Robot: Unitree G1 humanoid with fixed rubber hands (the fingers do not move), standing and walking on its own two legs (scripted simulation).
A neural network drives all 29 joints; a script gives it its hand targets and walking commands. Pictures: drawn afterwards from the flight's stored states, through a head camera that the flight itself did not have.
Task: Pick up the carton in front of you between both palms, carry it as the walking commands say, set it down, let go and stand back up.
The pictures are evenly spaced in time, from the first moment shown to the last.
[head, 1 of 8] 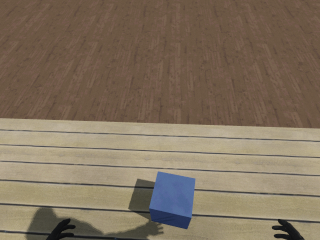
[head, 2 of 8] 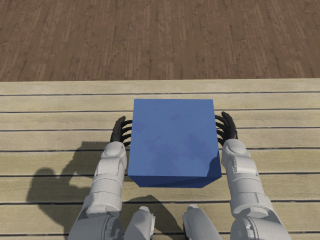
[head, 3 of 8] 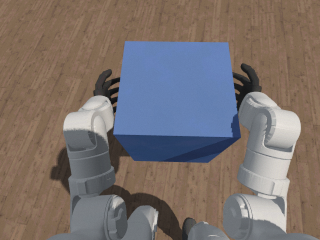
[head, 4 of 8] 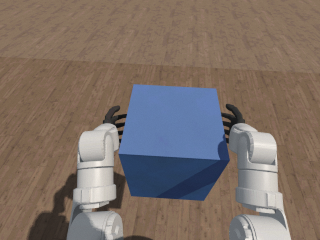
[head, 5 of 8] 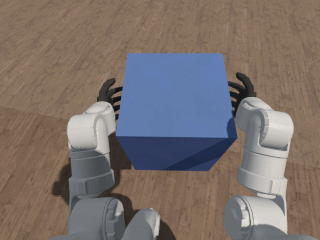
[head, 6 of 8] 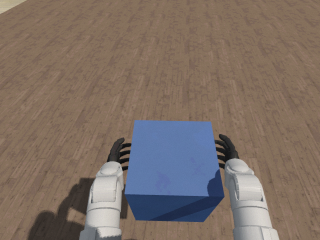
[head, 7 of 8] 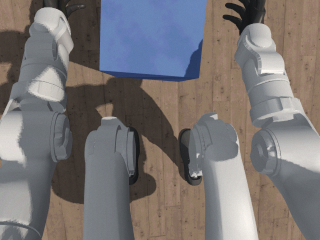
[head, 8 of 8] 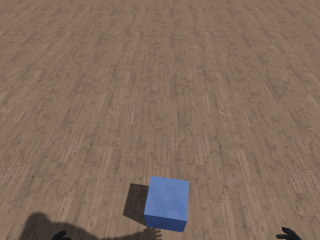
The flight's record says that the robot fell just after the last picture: no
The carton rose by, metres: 1.02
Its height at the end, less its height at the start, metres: +0.30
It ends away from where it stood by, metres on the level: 5.15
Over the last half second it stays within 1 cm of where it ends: yes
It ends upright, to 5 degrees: yes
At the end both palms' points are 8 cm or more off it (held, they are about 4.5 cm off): yes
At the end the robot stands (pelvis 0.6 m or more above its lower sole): yes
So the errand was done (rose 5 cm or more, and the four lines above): yes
